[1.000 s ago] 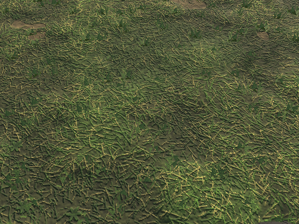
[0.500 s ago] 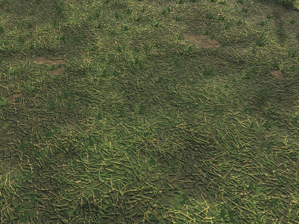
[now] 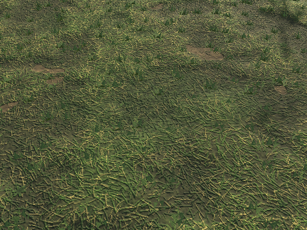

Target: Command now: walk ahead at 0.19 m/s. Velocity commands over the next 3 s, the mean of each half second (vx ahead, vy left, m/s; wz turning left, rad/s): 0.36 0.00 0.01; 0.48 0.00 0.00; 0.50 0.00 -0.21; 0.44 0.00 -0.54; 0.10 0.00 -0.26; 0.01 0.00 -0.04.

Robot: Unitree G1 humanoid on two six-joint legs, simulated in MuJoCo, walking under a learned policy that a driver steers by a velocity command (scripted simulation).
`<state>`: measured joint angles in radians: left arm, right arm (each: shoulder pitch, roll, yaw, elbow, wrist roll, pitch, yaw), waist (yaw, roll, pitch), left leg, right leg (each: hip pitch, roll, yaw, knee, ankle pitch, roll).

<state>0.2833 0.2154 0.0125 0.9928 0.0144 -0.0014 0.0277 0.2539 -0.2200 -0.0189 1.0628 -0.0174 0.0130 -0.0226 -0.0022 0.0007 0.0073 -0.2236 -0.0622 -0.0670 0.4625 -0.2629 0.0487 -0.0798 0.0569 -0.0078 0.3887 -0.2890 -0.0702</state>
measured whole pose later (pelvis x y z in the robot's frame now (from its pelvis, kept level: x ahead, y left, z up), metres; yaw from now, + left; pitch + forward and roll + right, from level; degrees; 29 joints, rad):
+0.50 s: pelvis +0.19 +0.07 +0.00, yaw +0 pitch +0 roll +1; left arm 0.20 0.24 0.05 0.98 0.04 -0.04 -0.03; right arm 0.38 -0.19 -0.03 1.06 -0.01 -0.09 0.00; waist -0.01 -0.04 0.02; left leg -0.03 -0.07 0.07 0.26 -0.22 0.08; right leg -0.55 -0.08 -0.02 1.01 -0.21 -0.05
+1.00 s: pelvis +0.47 +0.03 +0.00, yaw +0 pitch -1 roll -1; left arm 0.35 0.20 0.05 1.04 0.01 -0.09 -0.01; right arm 0.20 -0.22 -0.05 0.98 -0.04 -0.05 0.02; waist 0.01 0.03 0.05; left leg -0.56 0.10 -0.01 1.06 -0.21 0.06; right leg -0.13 0.08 -0.11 0.31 -0.17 -0.11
